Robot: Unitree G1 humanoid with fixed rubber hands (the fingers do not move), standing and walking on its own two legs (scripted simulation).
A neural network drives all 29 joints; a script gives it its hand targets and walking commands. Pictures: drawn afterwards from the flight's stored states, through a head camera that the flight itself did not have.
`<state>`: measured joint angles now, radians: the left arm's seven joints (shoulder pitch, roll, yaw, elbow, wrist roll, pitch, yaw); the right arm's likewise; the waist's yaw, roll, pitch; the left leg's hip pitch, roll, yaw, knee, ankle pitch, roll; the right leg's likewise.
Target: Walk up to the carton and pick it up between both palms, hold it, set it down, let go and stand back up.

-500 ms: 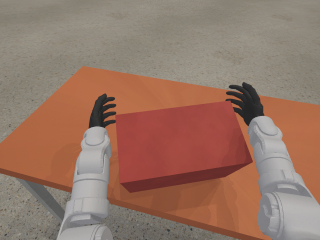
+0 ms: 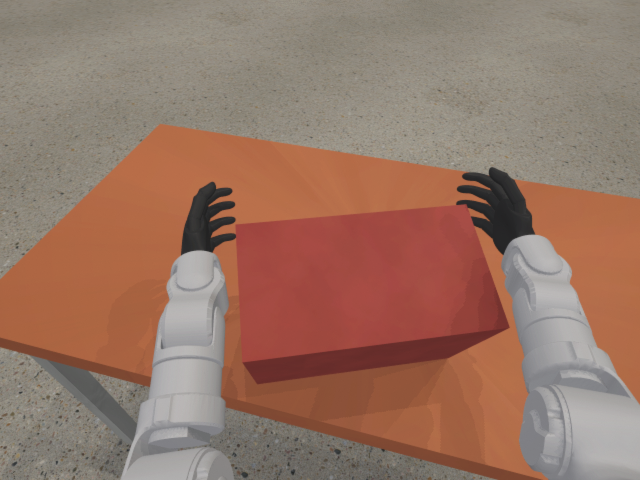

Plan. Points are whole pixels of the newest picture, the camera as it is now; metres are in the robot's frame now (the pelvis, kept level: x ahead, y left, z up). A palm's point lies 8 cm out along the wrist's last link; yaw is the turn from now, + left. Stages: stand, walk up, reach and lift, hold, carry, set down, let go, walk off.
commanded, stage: set down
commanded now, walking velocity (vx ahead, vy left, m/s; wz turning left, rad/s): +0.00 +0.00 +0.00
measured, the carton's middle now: (355, 299) +0.38 -0.03 +0.03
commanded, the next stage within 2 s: none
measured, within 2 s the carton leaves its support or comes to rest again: rests again in 1.76 s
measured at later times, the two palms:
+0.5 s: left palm (202, 249) +0.38 +0.16 +0.12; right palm (509, 230) +0.42 -0.22 +0.13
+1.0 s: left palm (203, 247) +0.39 +0.17 +0.12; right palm (503, 231) +0.43 -0.22 +0.12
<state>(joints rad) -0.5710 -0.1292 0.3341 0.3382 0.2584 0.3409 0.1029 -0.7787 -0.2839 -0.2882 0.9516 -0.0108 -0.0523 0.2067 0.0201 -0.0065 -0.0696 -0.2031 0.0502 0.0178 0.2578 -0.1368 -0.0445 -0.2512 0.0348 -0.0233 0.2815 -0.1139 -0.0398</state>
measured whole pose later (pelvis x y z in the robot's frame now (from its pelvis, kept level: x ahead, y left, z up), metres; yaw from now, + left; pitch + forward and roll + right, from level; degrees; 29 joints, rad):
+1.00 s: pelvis +0.01 +0.00 +0.00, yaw +0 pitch +6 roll +0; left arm -0.56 -0.14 0.37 0.38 0.28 0.23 0.09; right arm -0.79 -0.28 -0.30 1.02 -0.02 -0.14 0.22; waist 0.02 0.00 -0.08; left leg -0.22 0.05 0.03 0.28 -0.16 -0.04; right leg -0.26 0.03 -0.03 0.29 -0.13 -0.04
